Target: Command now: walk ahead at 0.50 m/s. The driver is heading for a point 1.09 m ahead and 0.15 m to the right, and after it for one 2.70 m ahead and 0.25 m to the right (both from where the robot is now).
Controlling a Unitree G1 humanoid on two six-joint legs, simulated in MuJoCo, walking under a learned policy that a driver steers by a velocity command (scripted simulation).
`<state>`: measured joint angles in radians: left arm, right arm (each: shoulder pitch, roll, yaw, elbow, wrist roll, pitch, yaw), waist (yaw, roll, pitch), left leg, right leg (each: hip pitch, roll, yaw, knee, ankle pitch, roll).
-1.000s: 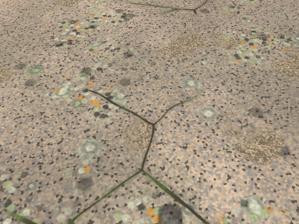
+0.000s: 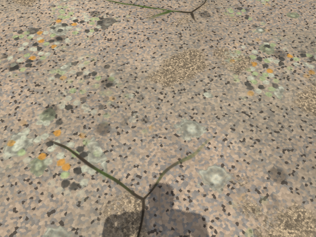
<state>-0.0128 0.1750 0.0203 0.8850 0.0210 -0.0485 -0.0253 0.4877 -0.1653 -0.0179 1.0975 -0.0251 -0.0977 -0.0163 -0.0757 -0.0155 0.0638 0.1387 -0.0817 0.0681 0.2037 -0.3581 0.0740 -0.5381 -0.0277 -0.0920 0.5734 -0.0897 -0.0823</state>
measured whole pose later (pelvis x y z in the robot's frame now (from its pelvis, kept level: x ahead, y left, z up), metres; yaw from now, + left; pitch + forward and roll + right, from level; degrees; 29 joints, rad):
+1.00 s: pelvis +0.54 +0.02 +0.01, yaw +0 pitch +0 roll +1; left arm 0.08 0.20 0.04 0.91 0.03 -0.03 -0.03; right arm 0.47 -0.16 -0.03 1.06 -0.01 -0.10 0.00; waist -0.05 -0.04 0.03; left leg 0.04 -0.09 0.09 0.18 -0.23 0.09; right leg -0.63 -0.10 -0.04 0.73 -0.04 -0.02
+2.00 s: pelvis +1.01 +0.02 +0.01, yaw -14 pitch +1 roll -1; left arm 0.17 0.26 0.09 0.88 0.03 0.02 -0.01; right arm 0.26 -0.21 -0.04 0.91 -0.02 -0.08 -0.03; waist -0.01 -0.03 0.07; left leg -0.24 0.04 0.20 0.39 -0.17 0.06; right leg -0.56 -0.01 -0.01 1.00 -0.29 -0.02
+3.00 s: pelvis +1.04 +0.01 +0.01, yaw -16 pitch -2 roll +0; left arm 0.28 0.16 0.00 1.14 0.01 0.00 0.03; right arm 0.31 -0.15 0.00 1.11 -0.01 -0.01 -0.03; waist 0.01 0.00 0.02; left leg -0.13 -0.01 0.03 0.38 -0.23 0.02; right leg -0.20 0.00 -0.03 0.37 -0.14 -0.01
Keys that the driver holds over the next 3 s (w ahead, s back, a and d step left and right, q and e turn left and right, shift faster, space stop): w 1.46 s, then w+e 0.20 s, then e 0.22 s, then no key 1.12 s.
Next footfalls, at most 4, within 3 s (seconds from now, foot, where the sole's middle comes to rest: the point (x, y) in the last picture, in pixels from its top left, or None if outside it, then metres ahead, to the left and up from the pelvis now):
0.04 right None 0.20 -0.09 -0.77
0.58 left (135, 226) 0.50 0.09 -0.77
1.16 right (170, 159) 0.80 -0.09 -0.77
1.72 left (130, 111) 1.10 0.09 -0.77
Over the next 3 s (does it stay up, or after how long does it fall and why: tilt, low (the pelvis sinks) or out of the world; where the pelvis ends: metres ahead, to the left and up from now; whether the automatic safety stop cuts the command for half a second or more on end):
stays up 1.04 0.01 0.01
